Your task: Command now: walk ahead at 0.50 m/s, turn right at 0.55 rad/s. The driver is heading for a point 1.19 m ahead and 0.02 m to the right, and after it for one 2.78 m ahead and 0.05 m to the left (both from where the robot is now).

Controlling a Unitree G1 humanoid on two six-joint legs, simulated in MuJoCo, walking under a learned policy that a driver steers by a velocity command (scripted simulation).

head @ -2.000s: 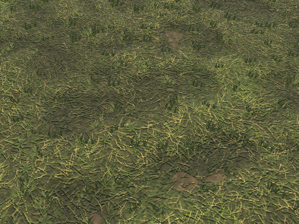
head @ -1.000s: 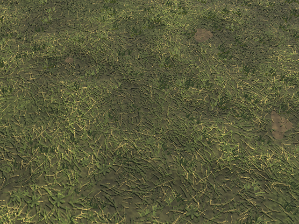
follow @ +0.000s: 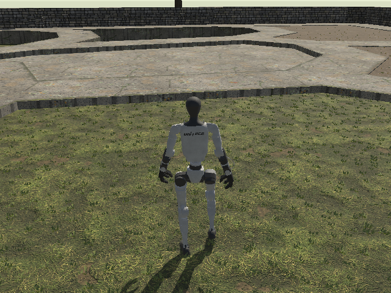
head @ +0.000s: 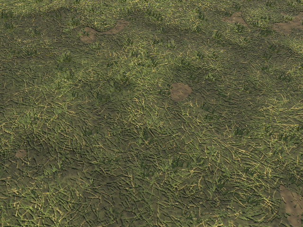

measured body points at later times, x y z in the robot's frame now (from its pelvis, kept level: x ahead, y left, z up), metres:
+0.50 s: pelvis +0.26 -0.08 +0.00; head +0.28 -0.09 +0.45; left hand +0.36 +0.18 -0.13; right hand +0.29 -0.34 -0.14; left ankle +0.34 +0.08 -0.67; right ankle +0.23 -0.11 -0.75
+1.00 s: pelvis +0.54 -0.06 -0.01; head +0.56 -0.06 +0.44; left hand +0.64 +0.20 -0.13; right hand +0.61 -0.34 -0.14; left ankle +0.55 -0.02 -0.75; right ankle +0.54 -0.22 -0.66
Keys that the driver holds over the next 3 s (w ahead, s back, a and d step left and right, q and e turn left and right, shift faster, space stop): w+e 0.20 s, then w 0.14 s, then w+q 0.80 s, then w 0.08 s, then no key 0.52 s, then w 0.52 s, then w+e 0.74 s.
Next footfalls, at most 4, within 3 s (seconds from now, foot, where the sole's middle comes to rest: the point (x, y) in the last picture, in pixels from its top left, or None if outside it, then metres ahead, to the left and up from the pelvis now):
0.24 right None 0.27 -0.12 -0.78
0.82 left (153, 207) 0.59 -0.02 -0.78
1.32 right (174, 146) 0.92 -0.15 -0.78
1.72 left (136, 158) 0.84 0.05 -0.78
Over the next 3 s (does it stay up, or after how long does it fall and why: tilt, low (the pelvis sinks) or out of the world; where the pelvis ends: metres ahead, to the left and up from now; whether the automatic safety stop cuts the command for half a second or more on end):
stays up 1.30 0.05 -0.02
